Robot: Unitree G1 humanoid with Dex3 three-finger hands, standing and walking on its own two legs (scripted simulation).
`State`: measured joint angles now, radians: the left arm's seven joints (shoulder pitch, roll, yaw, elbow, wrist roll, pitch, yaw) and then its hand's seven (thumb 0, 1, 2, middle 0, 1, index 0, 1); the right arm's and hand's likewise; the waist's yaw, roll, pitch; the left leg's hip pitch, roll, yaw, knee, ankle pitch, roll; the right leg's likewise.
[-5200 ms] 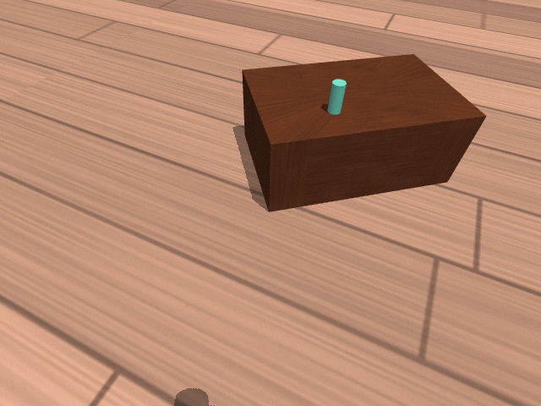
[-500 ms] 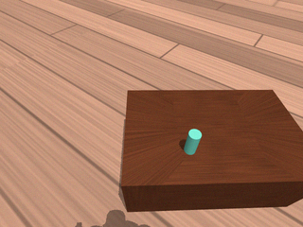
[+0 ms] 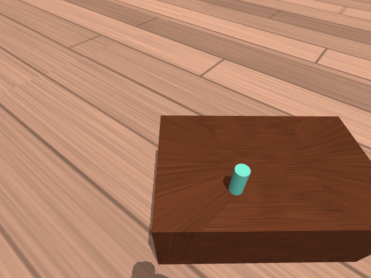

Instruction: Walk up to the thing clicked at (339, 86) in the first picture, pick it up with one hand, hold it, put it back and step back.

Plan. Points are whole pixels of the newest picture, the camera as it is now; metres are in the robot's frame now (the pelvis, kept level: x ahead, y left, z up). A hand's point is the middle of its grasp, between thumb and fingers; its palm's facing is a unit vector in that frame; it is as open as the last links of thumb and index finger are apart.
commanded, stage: walk up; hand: right
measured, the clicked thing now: (239, 180) +0.55 -0.22 -0.29
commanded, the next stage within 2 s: stand in 0.36 s
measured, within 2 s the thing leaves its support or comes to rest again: neither
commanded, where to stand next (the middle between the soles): +0.05 +0.01 m, yaw -2 degrees
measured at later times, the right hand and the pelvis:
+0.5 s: hand out of the picture +0.08 -0.26 -0.15, palm faces +0.00 +0.94 -0.34, open 7.4 cm; pelvis +0.00 +0.00 +0.00, yaw +0 degrees
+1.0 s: hand out of the picture +0.04 -0.26 -0.16, palm faces -0.01 +0.94 -0.33, open 7.4 cm; pelvis -0.02 -0.01 +0.00, yaw +0 degrees
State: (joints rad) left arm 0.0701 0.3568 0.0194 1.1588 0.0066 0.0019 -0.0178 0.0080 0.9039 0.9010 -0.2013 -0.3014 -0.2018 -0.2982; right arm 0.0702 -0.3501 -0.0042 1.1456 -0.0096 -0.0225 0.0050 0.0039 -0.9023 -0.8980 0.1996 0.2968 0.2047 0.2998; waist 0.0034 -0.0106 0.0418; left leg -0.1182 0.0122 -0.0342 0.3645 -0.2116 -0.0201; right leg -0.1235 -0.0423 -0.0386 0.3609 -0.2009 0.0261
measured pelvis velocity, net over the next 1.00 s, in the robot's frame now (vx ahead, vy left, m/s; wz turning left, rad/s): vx -0.02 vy -0.01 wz -0.01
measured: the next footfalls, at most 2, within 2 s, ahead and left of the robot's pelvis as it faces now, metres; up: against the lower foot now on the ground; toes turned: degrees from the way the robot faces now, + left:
none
